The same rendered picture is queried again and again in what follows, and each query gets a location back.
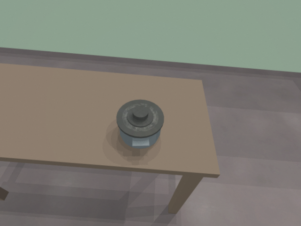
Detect pot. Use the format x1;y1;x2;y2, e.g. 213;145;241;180
119;129;161;149

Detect knob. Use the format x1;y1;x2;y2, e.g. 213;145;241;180
133;105;149;121

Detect lid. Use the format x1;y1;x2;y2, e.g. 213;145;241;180
116;99;164;138

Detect table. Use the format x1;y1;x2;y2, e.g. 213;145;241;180
0;63;220;214

